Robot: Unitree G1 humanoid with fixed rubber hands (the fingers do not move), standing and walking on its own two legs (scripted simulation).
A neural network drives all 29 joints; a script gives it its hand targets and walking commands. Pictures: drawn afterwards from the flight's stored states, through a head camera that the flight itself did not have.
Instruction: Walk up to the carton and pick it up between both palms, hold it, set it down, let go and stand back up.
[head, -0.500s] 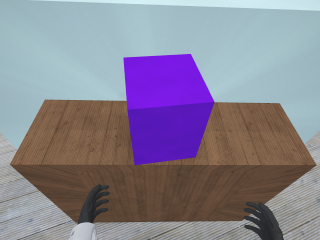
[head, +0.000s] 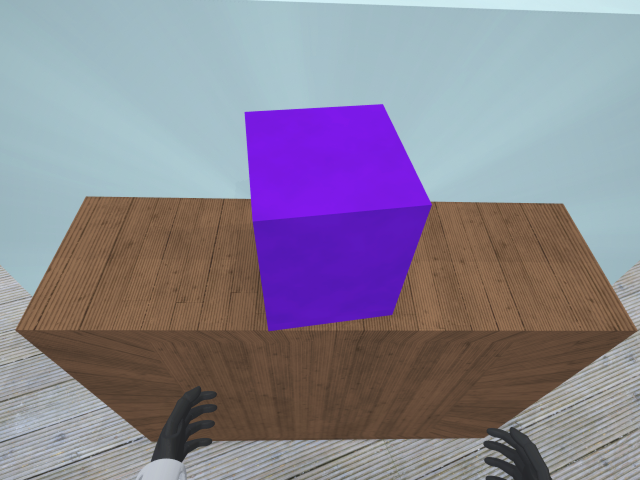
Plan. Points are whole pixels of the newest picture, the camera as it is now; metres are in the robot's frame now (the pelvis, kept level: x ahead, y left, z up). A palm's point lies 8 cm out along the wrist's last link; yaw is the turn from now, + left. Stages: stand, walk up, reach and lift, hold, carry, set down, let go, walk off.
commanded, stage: let go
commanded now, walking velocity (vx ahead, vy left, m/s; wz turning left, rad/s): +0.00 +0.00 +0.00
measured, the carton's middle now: (323, 221) +0.48 +0.04 +0.04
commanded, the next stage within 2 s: stand in 0.26 s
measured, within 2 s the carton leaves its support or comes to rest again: neither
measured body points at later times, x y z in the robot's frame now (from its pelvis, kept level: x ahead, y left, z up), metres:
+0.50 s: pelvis +0.01 -0.01 +0.00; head +0.03 +0.01 +0.45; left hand +0.15 +0.25 -0.11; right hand +0.15 -0.28 -0.09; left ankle +0.00 +0.12 -0.74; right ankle -0.01 -0.11 -0.74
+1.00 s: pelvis +0.01 -0.02 +0.00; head +0.03 -0.01 +0.45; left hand +0.14 +0.25 -0.11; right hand +0.15 -0.30 -0.10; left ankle +0.00 +0.12 -0.74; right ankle -0.01 -0.11 -0.74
